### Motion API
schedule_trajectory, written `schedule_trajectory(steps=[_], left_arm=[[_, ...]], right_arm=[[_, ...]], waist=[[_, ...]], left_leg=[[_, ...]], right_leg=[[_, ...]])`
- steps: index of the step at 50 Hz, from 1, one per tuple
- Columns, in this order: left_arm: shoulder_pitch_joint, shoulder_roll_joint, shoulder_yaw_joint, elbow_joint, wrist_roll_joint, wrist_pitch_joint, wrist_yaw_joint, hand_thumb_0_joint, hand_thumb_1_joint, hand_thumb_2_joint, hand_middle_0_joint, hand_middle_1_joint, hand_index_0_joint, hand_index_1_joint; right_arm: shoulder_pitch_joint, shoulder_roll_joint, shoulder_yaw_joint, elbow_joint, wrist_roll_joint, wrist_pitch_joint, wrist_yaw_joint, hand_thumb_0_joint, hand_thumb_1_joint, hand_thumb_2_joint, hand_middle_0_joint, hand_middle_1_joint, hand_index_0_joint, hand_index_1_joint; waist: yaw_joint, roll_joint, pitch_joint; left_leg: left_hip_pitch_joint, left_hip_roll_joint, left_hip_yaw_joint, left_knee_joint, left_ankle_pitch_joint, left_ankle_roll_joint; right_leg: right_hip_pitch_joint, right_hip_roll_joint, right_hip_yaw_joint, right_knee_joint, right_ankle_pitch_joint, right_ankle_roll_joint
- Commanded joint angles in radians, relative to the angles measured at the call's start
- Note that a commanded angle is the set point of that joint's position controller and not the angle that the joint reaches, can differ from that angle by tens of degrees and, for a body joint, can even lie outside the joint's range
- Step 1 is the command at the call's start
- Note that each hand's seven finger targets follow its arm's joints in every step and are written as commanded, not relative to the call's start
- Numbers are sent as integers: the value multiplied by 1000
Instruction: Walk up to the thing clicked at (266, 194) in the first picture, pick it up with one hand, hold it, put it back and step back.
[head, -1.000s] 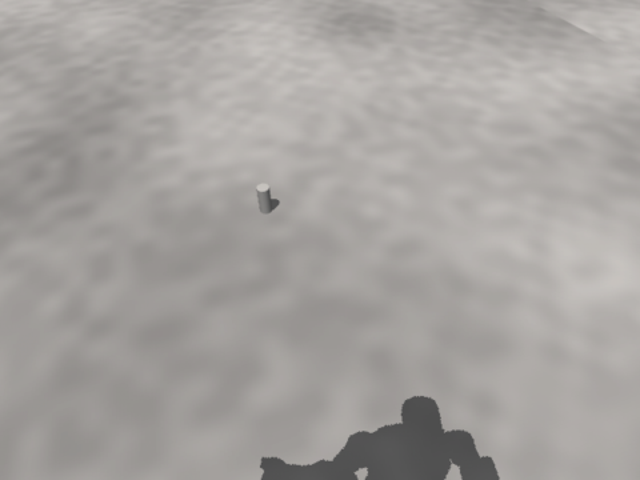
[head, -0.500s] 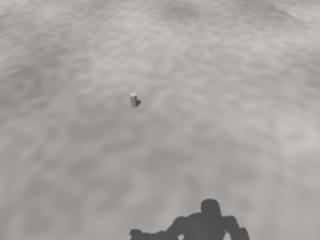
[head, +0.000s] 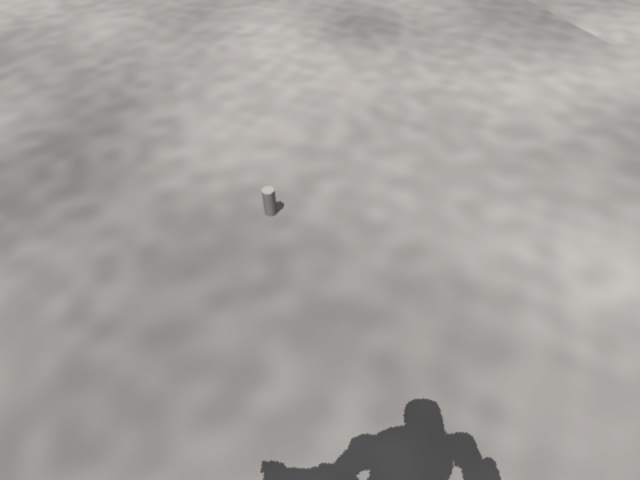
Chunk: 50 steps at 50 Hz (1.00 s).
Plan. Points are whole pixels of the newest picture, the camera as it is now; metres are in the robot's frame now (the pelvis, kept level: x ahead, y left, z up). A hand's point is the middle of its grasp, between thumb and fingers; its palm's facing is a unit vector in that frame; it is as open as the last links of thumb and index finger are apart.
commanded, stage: stand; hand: left
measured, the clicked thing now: (269, 201) +1.35 +0.24 -0.72
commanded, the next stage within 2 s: walk up in 0.12 s
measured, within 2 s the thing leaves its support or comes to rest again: neither
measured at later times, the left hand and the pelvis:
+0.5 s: hand out of the picture +0.10 +0.25 -0.13, palm faces +0.04 -0.90 -0.43, open 7.4 cm; pelvis +0.08 -0.04 -0.01, yaw +0 degrees
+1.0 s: hand (186, 347) +0.37 +0.25 -0.15, palm faces +0.03 -0.95 -0.32, open 7.4 cm; pelvis +0.32 -0.02 -0.01, yaw +3 degrees
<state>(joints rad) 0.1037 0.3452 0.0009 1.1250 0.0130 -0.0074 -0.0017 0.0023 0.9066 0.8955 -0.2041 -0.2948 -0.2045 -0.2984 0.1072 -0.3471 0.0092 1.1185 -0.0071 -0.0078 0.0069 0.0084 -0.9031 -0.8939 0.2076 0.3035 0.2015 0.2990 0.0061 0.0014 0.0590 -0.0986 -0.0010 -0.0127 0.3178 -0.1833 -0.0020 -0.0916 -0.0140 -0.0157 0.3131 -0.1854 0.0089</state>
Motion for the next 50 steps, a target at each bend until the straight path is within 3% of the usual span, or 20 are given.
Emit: schedule_trajectory(steps=[1, 5, 6, 7, 12, 14, 17, 18, 19, 20, 25, 33, 37, 38, 39, 40, 41, 44, 47, 50], left_arm=[[-36, 214, 38, -55, -4, -27, 13, 0, 900, 900, -200, -300, -200, -300], [-27, 205, 35, -56, -4, -25, 12, 0, 900, 900, -200, -300, -200, -300], [31, 311, 101, -112, 13, -41, -20, 0, 900, 900, -200, -300, -200, -300], [14, 297, 104, -110, 23, -42, -30, 0, 900, 900, -200, -300, -200, -300], [-49, 243, 108, -190, 18, -48, -52, 0, 900, 900, -200, -300, -200, -300], [-30, 259, 112, -193, 18, -60, -60, 0, 900, 900, -200, -300, -200, -300], [259, 274, 141, -106, 18, -74, -53, 0, 900, 900, -200, -300, -200, -300], [410, 360, 169, -67, 31, -84, -35, 0, 900, 900, -200, -300, -200, -300], [355, 420, 172, -106, 38, -91, -28, 0, 900, 900, -200, -300, -200, -300], [245, 403, 163, -155, 29, -87, -25, 0, 900, 900, -200, -300, -200, -300], [159, 286, 125, -213, -6, -108, -13, 0, 900, 900, -200, -300, -200, -300], [224, 316, 119, -264, -5, -90, -12, 0, 900, 900, -200, -300, -200, -300], [200, 314, 113, -289, -24, -81, 3, 0, 900, 900, -200, -300, -200, -300], [244, 273, 97, -301, -31, -77, 3, 0, 900, 900, -200, -300, -200, -300], [300, 225, 96, -313, -50, -75, -2, 0, 900, 900, -200, -300, -200, -300], [315, 292, 106, -305, -48, -68, 9, 0, 900, 900, -200, -300, -200, -300], [271, 317, 93, -299, -28, -68, 9, 0, 900, 900, -200, -300, -200, -300], [294, 272, 87, -289, -35, -73, -22, 0, 900, 900, -200, -300, -200, -300], [316, 242, 94, -284, -23, -63, -36, 0, 900, 900, -200, -300, -200, -300], [282, 240, 95, -302, -8, -62, -54, 0, 900, 900, -200, -300, -200, -300]], right_arm=[[-29, -208, -42, -55, -1, -25, -17, 0, -900, -900, 200, 300, 200, 300], [-30, -212, -43, -54, -1, -26, -18, 0, -900, -900, 200, 300, 200, 300], [42, -305, -112, -108, -14, -42, 11, 0, -900, -900, 200, 300, 200, 300], [39, -313, -120, -103, -22, -41, 22, 0, -900, -900, 200, 300, 200, 300], [55, -335, -158, -156, -28, -57, 33, 0, -900, -900, 200, 300, 200, 300], [77, -324, -159, -176, -27, -56, 38, 0, -900, -900, 200, 300, 200, 300], [-108, -276, -144, -243, -24, -38, 50, 0, -900, -900, 200, 300, 200, 300], [-137, -180, -116, -270, -20, -37, 53, 0, -900, -900, 200, 300, 200, 300], [-116, -168, -108, -292, -18, -33, 43, 0, -900, -900, 200, 300, 200, 300], [-66, -230, -118, -271, -21, -33, 35, 0, -900, -900, 200, 300, 200, 300], [88, -239, -113, -205, -2, -38, 57, 0, -900, -900, 200, 300, 200, 300], [-87, -200, -111, -324, -22, -27, 79, 0, -900, -900, 200, 300, 200, 300], [194, -246, -152, -268, -42, -37, 64, 0, -900, -900, 200, 300, 200, 300], [329, -294, -179, -249, -57, -39, 55, 0, -900, -900, 200, 300, 200, 300], [387, -386, -212, -269, -56, -43, 43, 0, -900, -900, 200, 300, 200, 300], [345, -390, -208, -287, -13, -48, 39, 0, -900, -900, 200, 300, 200, 300], [279, -355, -205, -304, 10, -49, 31, 0, -900, -900, 200, 300, 200, 300], [125, -276, -149, -336, 17, -59, 22, 0, -900, -900, 200, 300, 200, 300], [156, -252, -138, -337, 4, -88, 28, 0, -900, -900, 200, 300, 200, 300], [148, -267, -142, -352, 5, -107, 40, 0, -900, -900, 200, 300, 200, 300]], waist=[[-6, -1, -79], [-2, 11, -83], [-5, 7, -180], [-2, 43, -89], [-29, 136, 69], [-36, 125, 13], [142, 78, -43], [213, -227, -60], [168, -217, 21], [120, -74, 81], [6, -88, 46], [66, -131, 49], [-86, -16, -90], [-139, 73, -198], [-156, 272, -287], [-128, 222, -333], [-103, 117, -251], [-9, 41, -14], [2, 80, 20], [3, 133, 71]], left_leg=[[1, 123, -91, -42, 151, 27], [-4, 124, -93, -45, 158, 25], [5, 96, -132, 29, -383, 113], [-89, 121, -182, 9, -547, 134], [57, 326, -415, -146, -415, 256], [63, 301, -384, -135, -448, 250], [-322, 133, -113, 147, -372, 136], [-549, -31, 23, 541, -380, 78], [-727, -98, -63, 698, -372, 31], [-685, -26, -149, 728, -295, 25], [-539, 18, -123, 674, -54, 24], [-320, 16, 80, 248, 94, 36], [31, -22, 91, 181, 95, 123], [254, 33, -15, 189, 7, 178], [428, 306, -513, 115, -84, 314], [470, 410, -775, 4, -125, 409], [327, 404, -688, -48, -258, 373], [-54, 265, -270, -94, -87, 198], [-120, 210, -136, -100, 85, 206], [-138, 199, -84, -150, -38, 212]], right_leg=[[9, -121, 97, -46, 152, -32], [17, -120, 97, -43, 151, -35], [24, -62, 63, 70, -352, -73], [-85, -71, 80, 125, -479, -85], [-437, -73, 30, 348, -280, -55], [-389, -67, 35, 300, -310, -48], [183, -23, -12, 85, -121, -65], [336, -169, 264, -86, -350, -74], [300, -361, 579, -213, -478, -120], [180, -421, 608, -252, -550, -154], [203, -194, 97, -104, 319, -73], [104, -192, -24, -88, 424, -103], [25, -175, -73, 339, 588, -110], [-124, -120, -91, 584, 443, -84], [-401, 96, -74, 934, -13, -27], [-483, 102, 85, 1047, -369, -60], [-485, 17, 137, 1033, -330, -81], [-374, -44, 147, 877, -151, -74], [-346, -46, 93, 795, -91, -34], [-393, -89, 47, 595, -31, -5]])
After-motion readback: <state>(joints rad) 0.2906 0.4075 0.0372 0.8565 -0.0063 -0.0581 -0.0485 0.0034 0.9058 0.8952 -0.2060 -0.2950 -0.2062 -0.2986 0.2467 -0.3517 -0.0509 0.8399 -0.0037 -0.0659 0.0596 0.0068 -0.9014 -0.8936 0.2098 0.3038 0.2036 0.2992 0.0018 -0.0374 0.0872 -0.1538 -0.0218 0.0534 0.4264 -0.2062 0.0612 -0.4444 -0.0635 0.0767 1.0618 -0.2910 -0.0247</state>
